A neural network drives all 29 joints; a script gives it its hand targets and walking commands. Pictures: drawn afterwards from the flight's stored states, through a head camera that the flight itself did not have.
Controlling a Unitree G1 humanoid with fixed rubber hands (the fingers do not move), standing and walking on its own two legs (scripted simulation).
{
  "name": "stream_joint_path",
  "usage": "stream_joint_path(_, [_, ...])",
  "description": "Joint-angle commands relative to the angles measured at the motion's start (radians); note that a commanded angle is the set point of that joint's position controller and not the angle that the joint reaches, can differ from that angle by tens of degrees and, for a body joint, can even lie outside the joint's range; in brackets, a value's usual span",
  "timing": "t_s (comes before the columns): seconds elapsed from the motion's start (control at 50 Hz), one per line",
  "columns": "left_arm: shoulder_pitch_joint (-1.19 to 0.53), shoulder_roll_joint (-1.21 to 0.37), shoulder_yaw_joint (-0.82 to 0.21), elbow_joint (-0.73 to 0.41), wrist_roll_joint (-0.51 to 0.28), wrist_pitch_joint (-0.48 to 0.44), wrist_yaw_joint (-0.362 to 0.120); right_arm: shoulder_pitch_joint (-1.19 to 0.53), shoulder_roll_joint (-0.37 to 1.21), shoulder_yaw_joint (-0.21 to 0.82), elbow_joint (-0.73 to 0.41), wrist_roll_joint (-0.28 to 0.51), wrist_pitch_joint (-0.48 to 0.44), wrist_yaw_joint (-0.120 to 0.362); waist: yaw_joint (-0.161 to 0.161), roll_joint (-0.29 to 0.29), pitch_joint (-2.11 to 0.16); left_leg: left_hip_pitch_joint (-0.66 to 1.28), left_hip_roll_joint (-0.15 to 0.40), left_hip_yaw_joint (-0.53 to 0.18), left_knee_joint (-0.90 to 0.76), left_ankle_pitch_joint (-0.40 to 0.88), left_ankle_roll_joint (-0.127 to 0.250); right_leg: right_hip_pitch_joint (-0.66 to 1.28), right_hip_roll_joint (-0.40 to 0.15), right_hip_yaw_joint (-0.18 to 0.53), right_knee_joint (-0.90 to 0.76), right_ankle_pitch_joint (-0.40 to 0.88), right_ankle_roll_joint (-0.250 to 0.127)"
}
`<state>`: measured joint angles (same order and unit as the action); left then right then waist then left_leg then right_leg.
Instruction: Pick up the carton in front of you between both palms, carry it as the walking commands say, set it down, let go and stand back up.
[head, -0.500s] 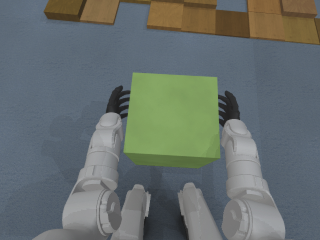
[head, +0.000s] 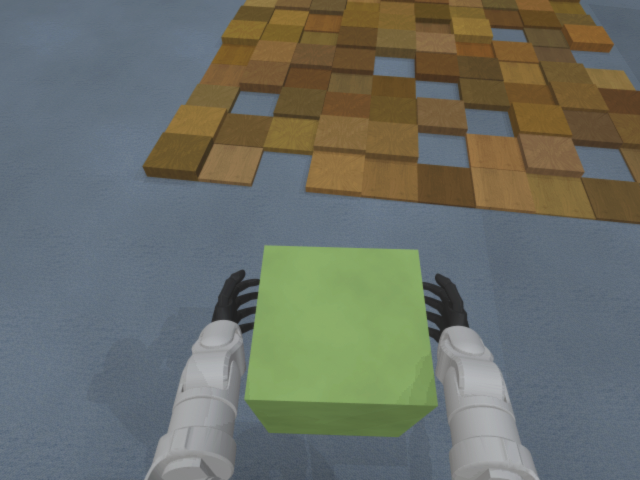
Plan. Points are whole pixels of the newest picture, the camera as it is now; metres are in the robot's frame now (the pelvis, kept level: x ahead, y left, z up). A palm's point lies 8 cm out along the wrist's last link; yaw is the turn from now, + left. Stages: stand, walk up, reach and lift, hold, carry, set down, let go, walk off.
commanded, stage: reach and lift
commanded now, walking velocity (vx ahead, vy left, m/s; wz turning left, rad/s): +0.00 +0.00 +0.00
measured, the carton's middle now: (337, 349) +0.31 -0.01 -0.09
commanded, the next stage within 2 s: hold in 1.22 s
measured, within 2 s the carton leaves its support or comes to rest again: neither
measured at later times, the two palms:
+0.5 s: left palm (209, 322) +0.29 +0.15 +0.05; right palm (468, 323) +0.29 -0.15 +0.06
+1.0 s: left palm (207, 310) +0.30 +0.15 +0.07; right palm (469, 311) +0.30 -0.15 +0.07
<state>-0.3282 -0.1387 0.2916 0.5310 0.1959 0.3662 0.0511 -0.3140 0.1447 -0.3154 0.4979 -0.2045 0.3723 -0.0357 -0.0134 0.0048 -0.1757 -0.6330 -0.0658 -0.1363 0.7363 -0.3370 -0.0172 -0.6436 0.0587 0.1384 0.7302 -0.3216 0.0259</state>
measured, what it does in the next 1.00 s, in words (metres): stands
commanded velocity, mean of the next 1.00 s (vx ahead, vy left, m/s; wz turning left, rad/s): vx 0.00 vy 0.00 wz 0.00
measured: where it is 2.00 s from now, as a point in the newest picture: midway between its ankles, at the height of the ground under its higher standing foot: outside the picture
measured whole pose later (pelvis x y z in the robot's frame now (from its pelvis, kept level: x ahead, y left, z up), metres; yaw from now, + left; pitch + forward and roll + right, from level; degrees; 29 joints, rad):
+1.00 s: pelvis +0.01 +0.00 +0.03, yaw +0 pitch -4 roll +0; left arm -0.27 -0.15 0.24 0.32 0.28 0.67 0.00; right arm -0.27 0.15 -0.24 0.31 -0.28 0.67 0.01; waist 0.00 0.00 -0.02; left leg -0.09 -0.04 -0.14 0.37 -0.21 -0.01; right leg -0.10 0.03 0.14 0.37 -0.20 0.01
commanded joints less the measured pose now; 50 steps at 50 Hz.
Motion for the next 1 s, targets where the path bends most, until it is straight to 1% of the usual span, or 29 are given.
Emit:
stream_joint_path(0.0, [-0.442,-1.008,-0.603,-0.015,-0.148,0.031,-0.257,-0.434,0.994,0.623,0.009,0.149,0.038,0.248,0.0,-0.003,-0.354,0.305,-0.046,0.054,-0.158,0.368,0.002,0.345,0.05,-0.063,-0.145,0.377,-0.011])
stream_joint_path(0.08, [-0.393,-0.998,-0.625,-0.078,-0.158,0.094,-0.265,-0.389,0.985,0.652,-0.054,0.162,0.1,0.256,0.002,-0.004,-0.266,0.402,-0.039,0.053,-0.244,0.381,0.0,0.445,0.042,-0.061,-0.231,0.388,-0.008])
stream_joint_path(0.14, [-0.378,-0.993,-0.636,-0.128,-0.169,0.145,-0.271,-0.368,0.989,0.663,-0.092,0.173,0.149,0.264,0.008,-0.005,-0.195,0.454,-0.032,0.055,-0.302,0.366,-0.001,0.503,0.038,-0.06,-0.29,0.374,-0.006])
stream_joint_path(0.2, [-0.369,-0.977,-0.603,-0.132,-0.159,0.189,-0.278,-0.359,0.975,0.63,-0.091,0.16,0.192,0.271,0.01,-0.004,-0.099,0.47,-0.029,0.056,-0.346,0.3,0.001,0.515,0.034,-0.059,-0.333,0.309,-0.008])
stream_joint_path(0.28, [-0.405,-0.96,-0.533,-0.099,-0.127,0.223,-0.293,-0.391,0.957,0.557,-0.058,0.129,0.224,0.283,0.01,-0.003,0.006,0.454,-0.025,0.064,-0.375,0.177,0.008,0.499,0.029,-0.065,-0.361,0.184,-0.016])
stream_joint_path(0.32, [-0.452,-0.964,-0.515,-0.088,-0.121,0.225,-0.301,-0.437,0.963,0.538,-0.049,0.121,0.224,0.289,0.008,-0.004,0.017,0.45,-0.023,0.069,-0.373,0.131,0.011,0.493,0.028,-0.07,-0.361,0.134,-0.02])
stream_joint_path(0.36, [-0.501,-0.978,-0.52,-0.096,-0.128,0.221,-0.308,-0.486,0.978,0.542,-0.058,0.125,0.222,0.294,0.007,-0.006,-0.008,0.457,-0.022,0.071,-0.367,0.122,0.013,0.502,0.026,-0.073,-0.356,0.124,-0.022])
stream_joint_path(0.44, [-0.555,-0.989,-0.53,-0.104,-0.133,0.218,-0.312,-0.539,0.993,0.553,-0.065,0.131,0.219,0.298,0.01,-0.006,-0.053,0.47,-0.021,0.074,-0.362,0.126,0.013,0.526,0.026,-0.077,-0.348,0.13,-0.02])
stream_joint_path(0.56, [-0.55,-0.982,-0.529,-0.104,-0.126,0.225,-0.309,-0.541,0.984,0.555,-0.067,0.128,0.225,0.295,0.013,-0.004,-0.07,0.492,-0.023,0.076,-0.37,0.145,0.01,0.543,0.027,-0.079,-0.356,0.15,-0.017])
stream_joint_path(0.84, [-0.44,-0.961,-0.562,-0.198,-0.145,0.258,-0.301,-0.429,0.962,0.585,-0.158,0.149,0.256,0.286,0.011,-0.003,-0.087,0.565,-0.031,0.07,-0.398,0.313,-0.001,0.61,0.036,-0.073,-0.384,0.317,-0.009])
stream_joint_path(0.98, [-0.394,-0.955,-0.58,-0.244,-0.158,0.277,-0.297,-0.387,0.95,0.603,-0.205,0.163,0.275,0.284,0.01,-0.002,-0.082,0.589,-0.034,0.065,-0.408,0.367,-0.004,0.633,0.039,-0.07,-0.394,0.369,-0.006])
